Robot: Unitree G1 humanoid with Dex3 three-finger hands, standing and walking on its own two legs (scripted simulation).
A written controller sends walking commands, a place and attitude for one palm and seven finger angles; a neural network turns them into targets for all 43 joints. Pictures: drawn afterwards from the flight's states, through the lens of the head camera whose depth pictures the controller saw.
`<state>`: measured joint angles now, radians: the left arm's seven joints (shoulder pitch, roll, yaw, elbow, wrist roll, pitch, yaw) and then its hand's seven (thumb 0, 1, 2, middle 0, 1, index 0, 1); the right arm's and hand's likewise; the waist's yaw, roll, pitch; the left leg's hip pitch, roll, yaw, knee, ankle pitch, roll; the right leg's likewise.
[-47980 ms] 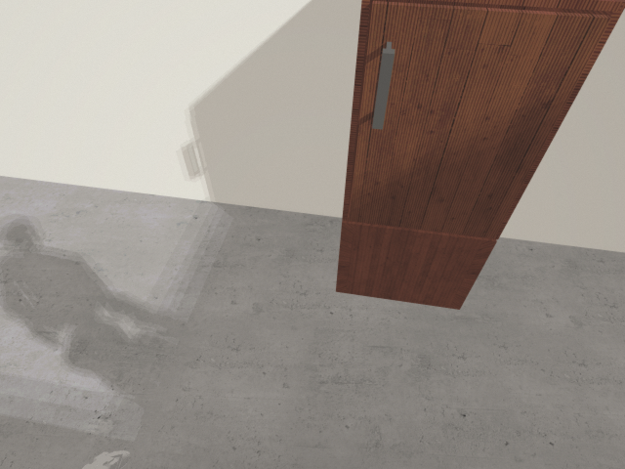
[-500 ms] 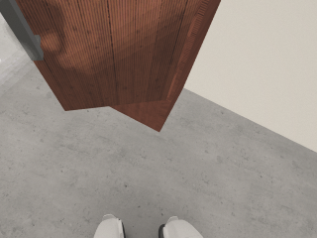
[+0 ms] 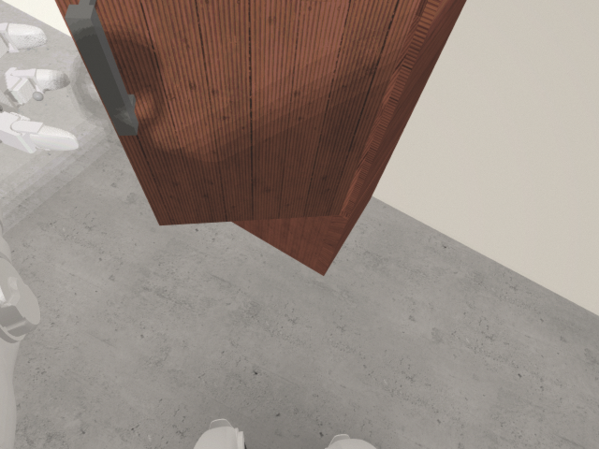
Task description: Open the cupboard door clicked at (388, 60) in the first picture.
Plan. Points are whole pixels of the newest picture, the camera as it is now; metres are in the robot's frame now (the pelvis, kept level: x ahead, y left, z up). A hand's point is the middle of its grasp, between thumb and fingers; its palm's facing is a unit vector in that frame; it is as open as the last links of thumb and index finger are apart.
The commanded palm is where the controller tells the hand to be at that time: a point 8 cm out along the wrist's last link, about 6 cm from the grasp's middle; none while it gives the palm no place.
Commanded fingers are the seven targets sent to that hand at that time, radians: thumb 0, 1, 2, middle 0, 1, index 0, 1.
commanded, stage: move the hooked fingers beside the handle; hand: left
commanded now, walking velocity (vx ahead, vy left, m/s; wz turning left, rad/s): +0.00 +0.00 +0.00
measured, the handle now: (110, 67) +0.57 +0.21 +0.14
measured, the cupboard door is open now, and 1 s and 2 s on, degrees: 38 38 38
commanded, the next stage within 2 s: slide the fingers in behind the handle in 1.20 s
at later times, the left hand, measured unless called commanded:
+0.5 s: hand (45, 88) +0.52 +0.27 +0.14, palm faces +0.04 -1.00 +0.02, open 13.9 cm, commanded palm +0.51 +0.31 +0.13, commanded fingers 0.00 -0.50 0.30 -0.30 -1.20 -0.30 -1.20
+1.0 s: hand (35, 93) +0.52 +0.28 +0.14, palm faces +0.03 -1.00 +0.02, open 14.0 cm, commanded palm +0.50 +0.31 +0.14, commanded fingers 0.00 -0.50 0.30 -0.30 -1.20 -0.30 -1.20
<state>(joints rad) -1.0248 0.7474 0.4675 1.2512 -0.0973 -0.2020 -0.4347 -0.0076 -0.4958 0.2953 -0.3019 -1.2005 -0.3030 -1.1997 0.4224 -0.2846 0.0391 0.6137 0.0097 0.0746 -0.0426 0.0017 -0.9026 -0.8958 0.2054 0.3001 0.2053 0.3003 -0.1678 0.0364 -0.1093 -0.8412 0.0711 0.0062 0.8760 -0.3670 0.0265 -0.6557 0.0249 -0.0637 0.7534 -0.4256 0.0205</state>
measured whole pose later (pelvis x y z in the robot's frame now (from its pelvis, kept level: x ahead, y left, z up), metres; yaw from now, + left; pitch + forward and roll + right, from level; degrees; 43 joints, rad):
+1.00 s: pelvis +0.01 +0.00 +0.00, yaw +0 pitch +20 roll -5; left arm -1.03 0.78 0.48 1.25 -0.09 -0.19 -0.46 -0.01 -0.50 0.30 -0.30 -1.20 -0.30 -1.20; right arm 0.44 -0.28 0.04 0.61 0.01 0.08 -0.04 0.00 -0.90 -0.90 0.21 0.30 0.21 0.30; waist -0.18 0.04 -0.12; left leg -0.87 0.07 0.01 0.89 -0.38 0.03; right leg -0.67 0.03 -0.06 0.75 -0.43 0.02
